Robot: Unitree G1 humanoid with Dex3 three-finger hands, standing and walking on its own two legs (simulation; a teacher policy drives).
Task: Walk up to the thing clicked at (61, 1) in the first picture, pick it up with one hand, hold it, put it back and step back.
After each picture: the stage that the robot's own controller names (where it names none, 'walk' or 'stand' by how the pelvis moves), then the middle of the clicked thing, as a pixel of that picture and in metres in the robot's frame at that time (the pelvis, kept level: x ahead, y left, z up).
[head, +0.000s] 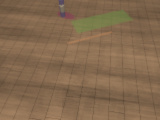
stand; (62, 8) +2.01 +0.29 -0.66
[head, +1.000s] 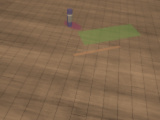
walk; (69, 18) +1.89 +0.15 -0.64
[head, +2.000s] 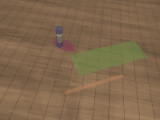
walk; (59, 37) +1.31 +0.20 -0.64
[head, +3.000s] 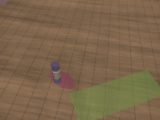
walk; (56, 73) +0.86 +0.21 -0.65
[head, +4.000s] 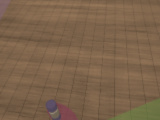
walk; (54, 111) +0.52 +0.24 -0.63
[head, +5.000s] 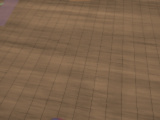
stand; out of the picture +0.39 +0.21 -0.65
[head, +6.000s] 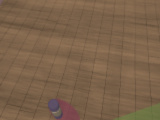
stand; (56, 109) +0.43 +0.21 -0.64
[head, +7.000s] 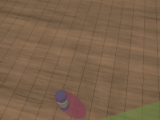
stand; (62, 101) +0.46 +0.16 -0.61
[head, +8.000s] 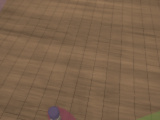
walk; (55, 117) +0.42 +0.19 -0.63
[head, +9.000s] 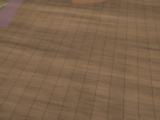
stand; out of the picture +0.36 +0.20 -0.65
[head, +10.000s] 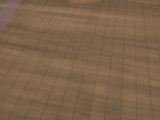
stand; out of the picture +0.36 +0.22 -0.66
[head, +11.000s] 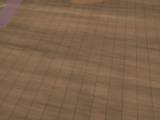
stand; out of the picture +0.35 +0.22 -0.66
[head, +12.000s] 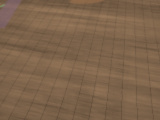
stand; out of the picture +0.35 +0.22 -0.66
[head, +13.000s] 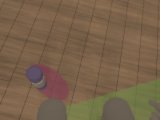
go down; (38, 79) +0.41 +0.22 -0.39
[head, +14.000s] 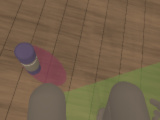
go down; (29, 61) +0.44 +0.23 -0.27
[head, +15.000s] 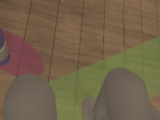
close in; out of the picture +0.43 +0.26 -0.18
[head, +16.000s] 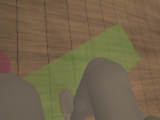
close; out of the picture +0.43 +0.28 -0.16
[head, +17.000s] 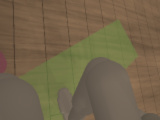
lift; out of the picture +0.41 +0.28 -0.16
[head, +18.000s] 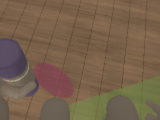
lift; (19, 74) +0.34 +0.20 +0.01
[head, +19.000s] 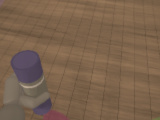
hold; (35, 87) +0.32 +0.17 +0.03
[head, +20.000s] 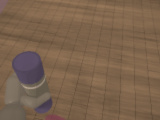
hold; (36, 87) +0.32 +0.16 +0.04
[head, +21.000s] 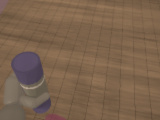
hold; (35, 87) +0.32 +0.17 +0.04
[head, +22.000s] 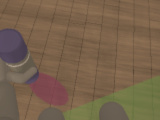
crouch; (21, 62) +0.40 +0.19 -0.02
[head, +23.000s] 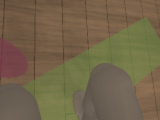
lower; out of the picture +0.48 +0.27 -0.11
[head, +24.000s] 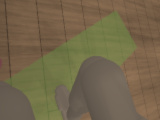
lower; out of the picture +0.44 +0.28 -0.16
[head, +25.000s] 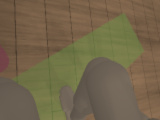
lower; out of the picture +0.42 +0.29 -0.17
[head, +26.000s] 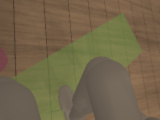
lower; out of the picture +0.43 +0.28 -0.17
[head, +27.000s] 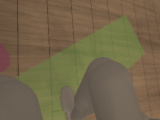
lower; out of the picture +0.42 +0.28 -0.17
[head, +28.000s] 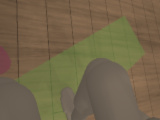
open; out of the picture +0.43 +0.28 -0.17
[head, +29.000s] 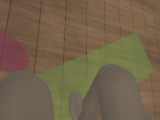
stand; out of the picture +0.42 +0.26 -0.18
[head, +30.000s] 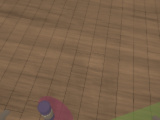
stand; (46, 112) +0.38 +0.20 -0.54
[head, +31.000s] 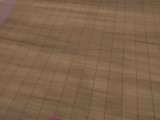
stand; out of the picture +0.37 +0.21 -0.60
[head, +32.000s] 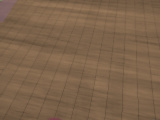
stand; out of the picture +0.37 +0.20 -0.60
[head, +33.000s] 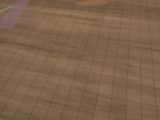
stand; out of the picture +0.38 +0.20 -0.65
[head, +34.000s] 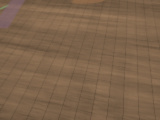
stand; out of the picture +0.36 +0.21 -0.66
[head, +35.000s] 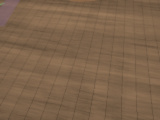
stand; out of the picture +0.35 +0.21 -0.66
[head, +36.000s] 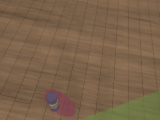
walk; (53, 102) +0.45 +0.17 -0.64
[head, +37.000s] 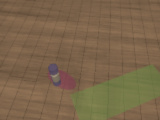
walk; (55, 75) +0.72 +0.25 -0.62
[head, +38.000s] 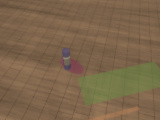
stand; (66, 59) +1.02 +0.19 -0.63
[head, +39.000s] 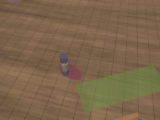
stand; (64, 65) +0.96 +0.18 -0.65
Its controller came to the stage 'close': yes
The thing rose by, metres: 0.69
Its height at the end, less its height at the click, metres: +0.00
